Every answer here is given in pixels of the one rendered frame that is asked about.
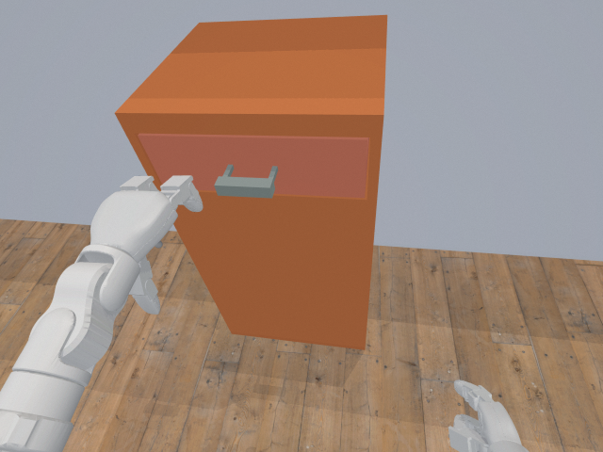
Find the robot left forearm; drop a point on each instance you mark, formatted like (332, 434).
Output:
(40, 396)

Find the left robot hand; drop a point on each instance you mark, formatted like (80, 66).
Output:
(136, 218)

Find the handle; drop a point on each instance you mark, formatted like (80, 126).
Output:
(245, 186)

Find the right robot hand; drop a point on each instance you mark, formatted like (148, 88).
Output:
(495, 424)

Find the cabinet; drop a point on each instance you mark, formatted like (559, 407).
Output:
(294, 267)

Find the drawer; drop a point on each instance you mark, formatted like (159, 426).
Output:
(314, 166)

